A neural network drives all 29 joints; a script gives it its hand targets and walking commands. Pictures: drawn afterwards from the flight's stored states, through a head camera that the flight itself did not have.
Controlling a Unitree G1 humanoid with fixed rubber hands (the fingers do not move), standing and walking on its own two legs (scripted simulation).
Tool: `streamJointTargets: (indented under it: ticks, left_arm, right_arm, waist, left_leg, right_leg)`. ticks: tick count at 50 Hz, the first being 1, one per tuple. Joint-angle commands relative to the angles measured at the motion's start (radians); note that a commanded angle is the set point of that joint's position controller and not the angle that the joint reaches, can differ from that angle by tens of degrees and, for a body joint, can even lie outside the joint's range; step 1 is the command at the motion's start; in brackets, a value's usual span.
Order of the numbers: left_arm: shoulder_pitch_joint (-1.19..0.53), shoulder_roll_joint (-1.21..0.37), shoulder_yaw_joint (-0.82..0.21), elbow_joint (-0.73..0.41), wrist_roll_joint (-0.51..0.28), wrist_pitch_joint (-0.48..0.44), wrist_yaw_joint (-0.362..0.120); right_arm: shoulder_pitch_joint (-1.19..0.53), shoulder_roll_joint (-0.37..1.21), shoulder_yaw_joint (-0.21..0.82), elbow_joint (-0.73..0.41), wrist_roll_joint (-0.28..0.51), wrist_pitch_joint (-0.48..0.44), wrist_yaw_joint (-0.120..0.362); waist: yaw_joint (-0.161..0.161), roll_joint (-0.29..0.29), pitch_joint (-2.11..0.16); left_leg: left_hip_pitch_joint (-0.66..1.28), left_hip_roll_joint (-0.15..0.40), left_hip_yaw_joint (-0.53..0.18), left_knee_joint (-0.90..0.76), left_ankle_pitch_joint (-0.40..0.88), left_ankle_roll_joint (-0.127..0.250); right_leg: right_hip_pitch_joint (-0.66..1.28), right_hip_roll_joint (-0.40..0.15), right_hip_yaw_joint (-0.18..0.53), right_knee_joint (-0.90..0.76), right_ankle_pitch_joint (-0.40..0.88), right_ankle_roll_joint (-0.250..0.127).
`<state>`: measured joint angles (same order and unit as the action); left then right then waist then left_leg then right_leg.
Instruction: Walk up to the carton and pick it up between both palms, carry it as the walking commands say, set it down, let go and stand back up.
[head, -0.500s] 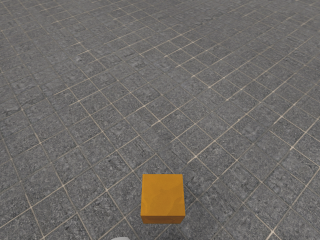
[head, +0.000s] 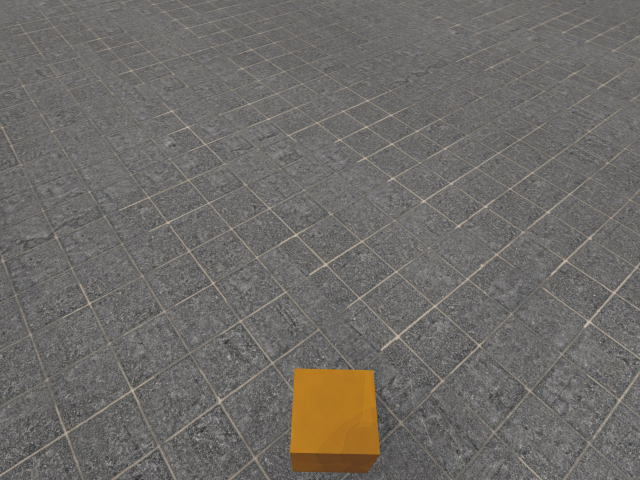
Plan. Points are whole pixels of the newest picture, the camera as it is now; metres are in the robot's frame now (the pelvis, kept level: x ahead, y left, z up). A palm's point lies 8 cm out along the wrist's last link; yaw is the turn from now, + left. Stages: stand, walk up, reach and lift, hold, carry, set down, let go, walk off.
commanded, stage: walk up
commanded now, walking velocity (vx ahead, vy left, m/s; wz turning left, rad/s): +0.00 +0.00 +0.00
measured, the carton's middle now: (331, 422) +0.37 -0.04 -0.66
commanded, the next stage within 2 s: stand in 0.58 s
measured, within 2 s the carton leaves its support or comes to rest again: neither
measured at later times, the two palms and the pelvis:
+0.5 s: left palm out of the picture +0.01 +0.22 -0.15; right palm out of the picture -0.02 -0.21 -0.15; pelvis +0.03 +0.00 +0.00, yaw +0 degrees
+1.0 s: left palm out of the picture -0.01 +0.23 -0.15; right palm out of the picture -0.02 -0.22 -0.14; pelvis +0.01 +0.00 +0.00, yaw +1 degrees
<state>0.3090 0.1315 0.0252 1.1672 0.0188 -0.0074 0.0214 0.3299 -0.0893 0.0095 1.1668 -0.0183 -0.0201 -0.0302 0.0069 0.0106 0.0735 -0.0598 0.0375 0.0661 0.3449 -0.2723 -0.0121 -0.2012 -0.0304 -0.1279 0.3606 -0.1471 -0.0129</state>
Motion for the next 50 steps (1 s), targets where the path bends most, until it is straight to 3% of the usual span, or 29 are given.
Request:
streamJointTargets:
  ticks: [1, 3, 4, 9, 12, 14, 16, 19, 21, 22, 25, 27, 29, 30, 31, 33, 34, 35, 36, 38, 39, 40, 42, 44, 45, 46, 47, 48, 50]
  left_arm:
    - [0.077, 0.081, 0.014, -0.014, -0.004, -0.018, 0.010]
    - [0.077, 0.068, 0.012, -0.012, -0.003, -0.013, 0.012]
    - [0.069, 0.056, 0.010, -0.015, 0.000, -0.011, 0.007]
    - [0.092, 0.068, 0.001, -0.006, -0.004, -0.012, 0.014]
    - [0.079, 0.071, 0.003, -0.013, -0.001, -0.012, 0.014]
    - [0.071, 0.100, 0.003, -0.005, 0.001, -0.017, 0.018]
    - [0.075, 0.079, -0.001, -0.006, 0.001, -0.012, 0.018]
    - [0.036, 0.091, 0.008, -0.025, -0.010, -0.014, 0.013]
    - [0.048, 0.112, 0.010, -0.022, -0.010, -0.014, 0.018]
    - [0.073, 0.096, 0.002, 0.007, -0.008, -0.018, 0.024]
    - [0.041, 0.107, 0.004, -0.015, -0.002, -0.006, 0.018]
    - [0.032, 0.125, 0.011, -0.016, -0.012, -0.015, 0.022]
    - [0.013, 0.138, 0.016, -0.027, -0.013, -0.022, 0.012]
    - [0.002, 0.105, 0.006, -0.016, -0.011, -0.020, 0.014]
    - [0.031, 0.118, -0.004, -0.011, -0.006, -0.015, 0.014]
    - [-0.002, 0.135, 0.010, -0.009, -0.008, -0.016, 0.013]
    - [0.008, 0.138, 0.013, -0.017, -0.010, -0.012, 0.015]
    - [0.001, 0.151, 0.009, -0.002, -0.006, -0.014, 0.010]
    - [-0.023, 0.145, 0.006, -0.011, -0.004, -0.017, 0.004]
    - [0.004, 0.147, 0.008, -0.019, -0.004, -0.018, 0.004]
    - [0.013, 0.126, -0.003, 0.003, -0.001, -0.017, 0.005]
    - [0.004, 0.126, 0.002, -0.019, 0.003, -0.012, 0.004]
    - [-0.003, 0.126, 0.008, -0.026, -0.001, -0.012, 0.003]
    - [-0.011, 0.166, 0.014, -0.017, -0.002, -0.019, 0.007]
    - [0.017, 0.158, 0.003, -0.014, -0.004, -0.021, 0.005]
    - [-0.016, 0.191, 0.013, -0.021, -0.004, -0.023, 0.006]
    - [-0.001, 0.169, 0.018, -0.031, -0.005, -0.025, 0.006]
    - [0.016, 0.163, 0.012, -0.015, -0.006, -0.023, 0.009]
    - [0.013, 0.155, 0.008, -0.022, -0.007, -0.017, 0.004]
  right_arm:
    - [0.119, -0.102, -0.015, -0.008, 0.003, -0.010, -0.009]
    - [0.086, -0.107, -0.020, -0.007, 0.007, -0.012, -0.009]
    - [0.115, -0.097, -0.021, 0.005, 0.002, -0.008, -0.012]
    - [0.118, -0.083, -0.009, 0.016, 0.007, -0.008, -0.013]
    - [0.136, -0.104, -0.016, 0.024, 0.000, -0.012, -0.012]
    - [0.127, -0.121, -0.021, 0.016, 0.001, -0.008, -0.012]
    - [0.133, -0.095, -0.014, 0.015, 0.004, -0.013, -0.013]
    - [0.151, -0.125, -0.019, 0.017, 0.002, -0.014, -0.015]
    - [0.129, -0.127, -0.017, 0.011, 0.001, -0.015, -0.019]
    - [0.111, -0.096, -0.019, 0.007, 0.001, -0.009, -0.016]
    - [0.109, -0.098, -0.013, 0.000, 0.003, -0.009, -0.014]
    - [0.076, -0.140, -0.022, -0.017, 0.002, -0.012, -0.012]
    - [0.094, -0.170, -0.025, -0.016, -0.003, -0.017, -0.015]
    - [0.090, -0.130, -0.023, -0.008, 0.000, -0.012, -0.013]
    - [0.107, -0.145, -0.025, -0.010, -0.008, -0.012, -0.011]
    - [0.094, -0.144, -0.021, -0.008, -0.008, -0.012, -0.013]
    - [0.076, -0.154, -0.023, -0.027, -0.001, -0.013, -0.010]
    - [0.078, -0.158, -0.024, -0.029, -0.006, -0.013, -0.009]
    - [0.100, -0.165, -0.021, -0.018, -0.010, -0.012, -0.005]
    - [0.075, -0.155, -0.022, -0.026, -0.013, -0.014, -0.005]
    - [0.076, -0.145, -0.023, -0.031, -0.012, -0.010, -0.005]
    - [0.095, -0.131, -0.011, -0.033, -0.014, -0.011, -0.003]
    - [0.067, -0.153, -0.020, -0.039, -0.011, -0.014, -0.006]
    - [0.076, -0.156, -0.018, -0.030, -0.011, -0.011, -0.003]
    - [0.062, -0.154, -0.018, -0.049, -0.011, -0.017, -0.002]
    - [0.077, -0.188, -0.025, -0.036, -0.007, -0.015, -0.004]
    - [0.091, -0.176, -0.018, -0.031, -0.005, -0.016, -0.004]
    - [0.097, -0.171, -0.018, -0.031, -0.004, -0.015, -0.003]
    - [0.065, -0.187, -0.021, -0.039, -0.006, -0.017, -0.004]
  waist:
    - [-0.009, -0.026, -0.055]
    - [0.011, 0.037, 0.009]
    - [0.000, 0.043, 0.024]
    - [0.003, -0.041, 0.036]
    - [-0.006, 0.004, -0.006]
    - [-0.008, 0.016, -0.012]
    - [-0.007, 0.049, -0.011]
    - [-0.017, 0.030, -0.033]
    - [0.001, 0.013, -0.019]
    - [0.003, -0.024, -0.014]
    - [0.001, 0.008, -0.013]
    - [-0.003, -0.067, -0.054]
    - [-0.009, 0.028, -0.032]
    - [0.000, 0.000, 0.010]
    - [-0.007, 0.038, 0.014]
    - [-0.001, -0.022, -0.005]
    - [0.005, 0.034, 0.033]
    - [0.003, -0.027, 0.013]
    - [-0.011, 0.043, 0.027]
    - [0.001, -0.026, 0.031]
    - [-0.010, 0.012, 0.052]
    - [-0.016, 0.004, 0.046]
    - [-0.005, 0.025, 0.025]
    - [-0.009, -0.054, 0.008]
    - [-0.003, 0.010, -0.008]
    - [-0.008, -0.017, -0.010]
    - [-0.001, 0.019, -0.037]
    - [-0.008, -0.019, -0.037]
    - [0.001, 0.018, 0.025]
  left_leg:
    - [-0.122, 0.102, -0.064, -0.087, 0.107, 0.031]
    - [-0.147, 0.107, -0.059, -0.099, 0.100, 0.036]
    - [-0.167, 0.094, -0.066, -0.114, 0.086, 0.028]
    - [-0.101, 0.098, -0.055, -0.085, 0.163, 0.017]
    - [-0.095, 0.101, -0.052, -0.072, 0.201, 0.023]
    - [-0.058, 0.112, -0.041, -0.072, 0.294, 0.010]
    - [-0.076, 0.094, -0.034, -0.058, 0.273, 0.015]
    - [-0.052, 0.101, -0.042, -0.039, 0.375, 0.030]
    - [-0.057, 0.115, -0.033, -0.041, 0.408, 0.017]
    - [-0.059, 0.111, -0.043, -0.041, 0.353, 0.016]
    - [-0.068, 0.096, -0.048, -0.060, 0.289, 0.024]
    - [-0.057, 0.107, -0.062, -0.054, 0.307, 0.024]
    - [-0.098, 0.098, -0.047, -0.040, 0.281, 0.025]
    - [-0.099, 0.106, -0.065, -0.061, 0.266, 0.025]
    - [-0.075, 0.097, -0.046, -0.056, 0.264, 0.019]
    - [-0.093, 0.106, -0.061, -0.059, 0.267, 0.016]
    - [-0.126, 0.108, -0.059, -0.067, 0.247, 0.021]
    - [-0.109, 0.098, -0.069, -0.075, 0.190, 0.024]
    - [-0.119, 0.110, -0.068, -0.085, 0.206, 0.029]
    - [-0.104, 0.105, -0.068, -0.070, 0.155, 0.023]
    - [-0.104, 0.099, -0.064, -0.073, 0.138, 0.029]
    - [-0.124, 0.095, -0.069, -0.072, 0.123, 0.026]
    - [-0.144, 0.099, -0.074, -0.082, 0.124, 0.030]
    - [-0.112, 0.101, -0.081, -0.069, 0.117, 0.027]
    - [-0.104, 0.095, -0.071, -0.060, 0.151, 0.028]
    - [-0.128, 0.092, -0.082, -0.066, 0.167, 0.020]
    - [-0.116, 0.101, -0.084, -0.060, 0.176, 0.023]
    - [-0.115, 0.094, -0.071, -0.066, 0.177, 0.019]
    - [-0.149, 0.094, -0.070, -0.062, 0.151, 0.026]
  right_leg:
    - [0.131, -0.096, 0.109, -0.038, 0.086, -0.005]
    - [0.108, -0.088, 0.096, -0.032, 0.069, 0.001]
    - [0.122, -0.088, 0.112, -0.036, 0.057, -0.005]
    - [0.089, -0.100, 0.122, -0.043, 0.206, 0.006]
    - [0.123, -0.102, 0.108, -0.025, 0.202, -0.018]
    - [0.099, -0.094, 0.100, -0.018, 0.213, -0.007]
    - [0.120, -0.103, 0.104, -0.015, 0.271, -0.013]
    - [0.103, -0.096, 0.089, 0.001, 0.254, -0.011]
    - [0.119, -0.098, 0.078, 0.010, 0.297, -0.017]
    - [0.132, -0.105, 0.094, -0.023, 0.303, -0.018]
    - [0.123, -0.111, 0.108, -0.004, 0.254, -0.016]
    - [0.140, -0.107, 0.093, -0.006, 0.277, -0.018]
    - [0.137, -0.105, 0.090, -0.001, 0.216, -0.013]
    - [0.111, -0.111, 0.087, 0.002, 0.214, -0.017]
    - [0.098, -0.097, 0.083, -0.002, 0.187, -0.012]
    - [0.126, -0.097, 0.079, -0.004, 0.196, -0.007]
    - [0.115, -0.100, 0.072, -0.009, 0.188, 0.000]
    - [0.123, -0.105, 0.082, -0.011, 0.153, -0.005]
    - [0.102, -0.112, 0.073, -0.011, 0.110, 0.001]
    - [0.077, -0.103, 0.079, -0.025, 0.118, 0.006]
    - [0.051, -0.098, 0.094, -0.042, 0.083, 0.010]
    - [0.057, -0.102, 0.099, -0.037, 0.093, 0.013]
    - [0.098, -0.094, 0.070, -0.018, 0.082, 0.013]
    - [0.086, -0.099, 0.089, -0.036, 0.071, 0.001]
    - [0.084, -0.106, 0.093, -0.032, 0.114, 0.011]
    - [0.101, -0.098, 0.101, -0.031, 0.067, 0.001]
    - [0.123, -0.109, 0.099, -0.041, 0.097, -0.003]
    - [0.134, -0.114, 0.110, -0.041, 0.120, -0.004]
    - [0.116, -0.118, 0.097, -0.038, 0.123, -0.008]
